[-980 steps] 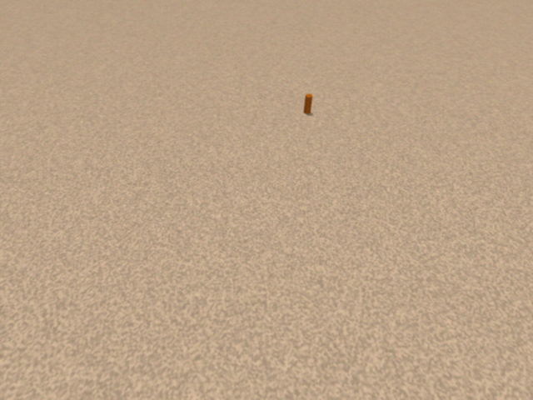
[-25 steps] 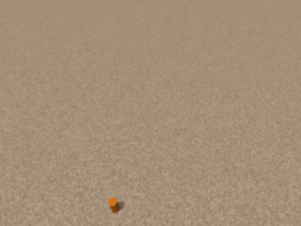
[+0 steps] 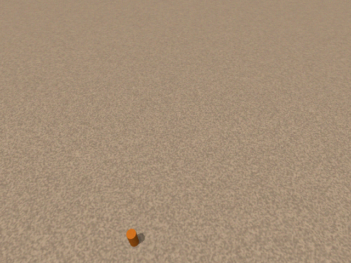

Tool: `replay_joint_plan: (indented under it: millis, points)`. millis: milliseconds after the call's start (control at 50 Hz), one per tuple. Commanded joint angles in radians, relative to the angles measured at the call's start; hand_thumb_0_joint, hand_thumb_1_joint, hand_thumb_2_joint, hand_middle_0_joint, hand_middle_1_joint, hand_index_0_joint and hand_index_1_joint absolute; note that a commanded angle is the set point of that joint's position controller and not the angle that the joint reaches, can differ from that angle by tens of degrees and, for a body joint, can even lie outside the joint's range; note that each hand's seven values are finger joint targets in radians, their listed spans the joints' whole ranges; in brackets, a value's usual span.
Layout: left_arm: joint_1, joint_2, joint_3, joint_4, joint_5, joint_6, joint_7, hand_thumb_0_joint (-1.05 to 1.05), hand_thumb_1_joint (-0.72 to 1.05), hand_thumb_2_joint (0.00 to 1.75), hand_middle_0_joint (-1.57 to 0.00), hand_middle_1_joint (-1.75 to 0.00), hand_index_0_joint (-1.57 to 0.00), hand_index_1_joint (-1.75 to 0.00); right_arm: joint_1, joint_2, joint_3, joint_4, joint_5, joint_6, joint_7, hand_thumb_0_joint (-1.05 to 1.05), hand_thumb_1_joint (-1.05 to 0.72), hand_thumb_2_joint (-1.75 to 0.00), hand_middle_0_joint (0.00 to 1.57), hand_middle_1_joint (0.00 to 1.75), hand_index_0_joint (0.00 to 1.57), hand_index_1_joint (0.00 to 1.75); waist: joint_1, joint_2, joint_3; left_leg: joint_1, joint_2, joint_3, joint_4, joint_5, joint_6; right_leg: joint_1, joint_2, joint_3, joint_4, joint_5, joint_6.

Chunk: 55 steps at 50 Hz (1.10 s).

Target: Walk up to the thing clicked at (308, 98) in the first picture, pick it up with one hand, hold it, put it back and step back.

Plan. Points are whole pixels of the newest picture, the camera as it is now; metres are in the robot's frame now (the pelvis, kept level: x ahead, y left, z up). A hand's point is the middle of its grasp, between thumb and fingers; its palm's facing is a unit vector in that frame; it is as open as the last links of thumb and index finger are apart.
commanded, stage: stand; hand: left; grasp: from above
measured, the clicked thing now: (132, 238) +0.41 +0.23 -0.72
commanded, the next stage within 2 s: rise first in 0.66 s
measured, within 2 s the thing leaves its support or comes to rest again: neither
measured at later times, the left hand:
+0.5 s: hand out of the picture +0.08 +0.26 -0.16, palm faces -0.02 -0.94 -0.35, open 7.4 cm
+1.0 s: hand out of the picture +0.15 +0.26 -0.17, palm faces +0.00 -0.94 -0.35, open 9.0 cm
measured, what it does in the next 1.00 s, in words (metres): stands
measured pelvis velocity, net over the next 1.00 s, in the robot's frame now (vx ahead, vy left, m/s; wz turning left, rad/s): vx -0.01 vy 0.00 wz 0.01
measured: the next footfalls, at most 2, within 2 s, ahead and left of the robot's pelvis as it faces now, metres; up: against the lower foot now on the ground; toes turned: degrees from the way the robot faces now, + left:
none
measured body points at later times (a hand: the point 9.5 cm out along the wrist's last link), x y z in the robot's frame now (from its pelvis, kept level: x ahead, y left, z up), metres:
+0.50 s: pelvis +0.01 +0.00 +0.00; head +0.02 +0.00 +0.45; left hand +0.08 +0.31 -0.13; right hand +0.08 -0.30 -0.13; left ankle +0.00 +0.13 -0.75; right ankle +0.00 -0.13 -0.75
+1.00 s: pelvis -0.01 +0.00 -0.02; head +0.05 +0.01 +0.43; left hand +0.15 +0.31 -0.14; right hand +0.10 -0.26 -0.14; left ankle +0.00 +0.13 -0.75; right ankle +0.00 -0.13 -0.75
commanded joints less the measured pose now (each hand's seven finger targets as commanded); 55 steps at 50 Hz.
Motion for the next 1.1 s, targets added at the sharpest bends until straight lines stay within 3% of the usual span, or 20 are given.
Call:
replay_joint_plan:
  millis: [0, 720, 740, 760, 780, 800, 820, 840, 860, 880, 920, 940, 960, 1000, 1080]
  points:
    - [-0.040, 0.219, 0.039, -0.067, -0.007, -0.025, 0.010, 0.00, 0.90, 0.90, -0.20, -0.30, -0.20, -0.30, -0.038, -0.216, -0.036, -0.062, 0.002, -0.022, -0.015, 0.00, -0.90, -0.90, 0.20, 0.30, 0.20, 0.30, -0.004, -0.009, -0.076, 0.036, 0.099, -0.083, -0.047, 0.101, 0.032, -0.009, -0.114, 0.085, -0.048, 0.103, -0.028]
    - [-0.031, 0.214, 0.040, -0.071, -0.004, -0.022, 0.011, 0.00, 0.90, 0.90, -0.20, -0.30, -0.20, -0.30, -0.041, -0.212, -0.034, -0.075, 0.005, -0.022, -0.019, 0.00, -0.90, -0.90, 0.20, 0.30, 0.20, 0.30, -0.001, -0.003, -0.067, 0.042, 0.100, -0.083, -0.045, 0.146, 0.036, 0.008, -0.113, 0.073, -0.045, 0.152, -0.029]
    - [-0.038, 0.219, 0.042, -0.075, -0.006, -0.022, 0.012, 0.00, 0.82, 0.98, -0.13, -0.38, -0.13, -0.38, -0.032, -0.210, -0.035, -0.077, 0.003, -0.022, -0.019, 0.00, -0.98, -0.93, 0.20, 0.30, 0.20, 0.30, -0.006, -0.006, -0.074, 0.043, 0.100, -0.080, -0.047, 0.149, 0.035, 0.014, -0.117, 0.075, -0.040, 0.151, -0.032]
    - [-0.389, 0.032, 0.044, -0.426, -0.053, -0.113, 0.023, 0.00, 0.74, 0.97, -0.19, -0.46, -0.16, -0.46, -0.002, -0.037, 0.011, -0.349, 0.067, -0.073, -0.038, 0.00, -1.00, -0.93, 0.20, 0.30, 0.20, 0.30, -0.123, 0.015, 0.008, -0.108, -0.031, 0.037, 0.038, 0.010, 0.032, -0.224, 0.010, -0.012, 0.037, 0.071, -0.017]
    - [-0.487, 0.095, 0.067, -0.336, -0.050, -0.105, 0.031, 0.00, 0.66, 0.97, -0.21, -0.54, -0.17, -0.54, 0.044, -0.069, 0.001, -0.292, 0.068, -0.072, -0.048, 0.00, -0.97, -0.92, 0.20, 0.30, 0.20, 0.30, -0.085, -0.012, -0.043, -0.102, -0.037, 0.032, 0.057, -0.008, 0.035, -0.176, 0.008, -0.022, 0.043, 0.033, -0.014]
    - [-0.278, 0.205, 0.131, -0.158, -0.019, -0.065, 0.035, 0.00, 0.58, 0.92, -0.18, -0.62, -0.17, -0.62, 0.085, -0.108, -0.023, -0.301, 0.070, -0.064, -0.060, 0.00, -0.95, -0.92, 0.20, 0.30, 0.20, 0.30, -0.057, -0.038, -0.033, -0.127, -0.033, 0.035, 0.073, -0.016, 0.034, -0.179, 0.014, -0.031, 0.051, 0.003, -0.018]
    - [-0.235, 0.212, 0.144, -0.098, 0.004, -0.045, 0.021, 0.00, 0.50, 0.90, -0.18, -0.70, -0.18, -0.70, 0.092, -0.105, -0.035, -0.316, 0.060, -0.060, -0.058, 0.00, -0.94, -0.92, 0.20, 0.30, 0.20, 0.30, -0.045, -0.043, -0.067, -0.158, -0.041, 0.034, 0.107, -0.018, 0.036, -0.188, 0.012, -0.032, 0.073, -0.011, -0.022]
    - [-0.314, 0.222, 0.153, -0.122, 0.021, -0.049, 0.002, 0.00, 0.42, 0.88, -0.18, -0.78, -0.19, -0.77, 0.098, -0.097, -0.043, -0.346, 0.055, -0.064, -0.057, 0.00, -0.92, -0.91, 0.20, 0.30, 0.20, 0.30, -0.044, -0.055, -0.099, -0.183, -0.041, 0.031, 0.146, -0.016, 0.040, -0.209, 0.009, -0.029, 0.113, -0.003, -0.022]
    - [-0.287, 0.242, 0.182, -0.127, 0.050, -0.057, -0.009, 0.00, 0.34, 0.87, -0.16, -0.86, -0.18, -0.84, 0.107, -0.099, -0.063, -0.368, 0.038, -0.072, -0.057, 0.00, -0.93, -0.91, 0.20, 0.30, 0.20, 0.30, -0.022, -0.037, -0.189, -0.186, -0.043, 0.031, 0.185, 0.019, 0.037, -0.195, 0.005, -0.025, 0.158, 0.036, -0.022]
    - [-0.153, 0.226, 0.198, -0.078, 0.076, -0.043, -0.017, 0.00, 0.26, 0.86, -0.14, -0.94, -0.18, -0.90, 0.139, -0.092, -0.074, -0.376, 0.028, -0.075, -0.054, 0.00, -0.95, -0.92, 0.20, 0.30, 0.20, 0.30, -0.003, -0.020, -0.238, -0.207, -0.049, 0.028, 0.217, 0.062, 0.031, -0.188, 0.005, -0.028, 0.196, 0.077, -0.024]
    - [-0.091, 0.206, 0.204, -0.154, 0.101, -0.023, -0.023, 0.00, 0.10, 0.87, -0.13, -0.99, -0.16, -0.95, 0.139, -0.086, -0.084, -0.439, 0.026, -0.080, -0.046, 0.00, -0.93, -0.91, 0.20, 0.30, 0.20, 0.30, 0.030, 0.042, -0.282, -0.229, -0.056, 0.027, 0.242, 0.080, 0.022, -0.191, 0.010, -0.027, 0.235, 0.075, -0.032]
    - [-0.083, 0.210, 0.208, -0.193, 0.112, -0.008, -0.016, 0.00, 0.02, 0.86, -0.13, -1.01, -0.17, -0.97, 0.133, -0.078, -0.083, -0.463, 0.029, -0.081, -0.047, 0.00, -0.92, -0.91, 0.20, 0.30, 0.20, 0.30, 0.036, 0.052, -0.292, -0.225, -0.056, 0.026, 0.235, 0.084, 0.019, -0.191, 0.014, -0.029, 0.232, 0.072, -0.032]
    - [-0.074, 0.178, 0.191, -0.212, 0.118, 0.015, -0.011, 0.00, -0.06, 0.86, -0.14, -1.02, -0.17, -0.98, 0.131, -0.075, -0.085, -0.479, 0.031, -0.083, -0.046, 0.00, -0.93, -0.91, 0.20, 0.30, 0.20, 0.30, 0.024, 0.049, -0.281, -0.226, -0.052, 0.023, 0.233, 0.081, 0.017, -0.203, 0.017, -0.032, 0.234, 0.065, -0.032]
    - [-0.071, 0.170, 0.193, -0.250, 0.135, 0.066, -0.001, 0.00, -0.22, 0.89, -0.13, -1.03, -0.15, -1.01, 0.112, -0.073, -0.087, -0.528, 0.037, -0.082, -0.042, 0.00, -0.92, -0.91, 0.20, 0.30, 0.20, 0.30, 0.008, 0.019, -0.282, -0.254, -0.049, 0.014, 0.261, 0.085, 0.021, -0.223, 0.020, -0.039, 0.248, 0.065, -0.029]
    - [-0.090, 0.134, 0.175, -0.327, 0.156, 0.122, 0.009, 0.00, -0.49, 0.92, -0.11, -1.06, -0.12, -1.05, 0.113, -0.062, -0.083, -0.573, 0.034, -0.098, -0.033, 0.00, -0.93, -0.91, 0.20, 0.30, 0.20, 0.30, -0.008, 0.005, -0.236, -0.346, -0.034, 0.008, 0.336, 0.006, 0.021, -0.349, 0.029, -0.049, 0.323, -0.029, -0.029]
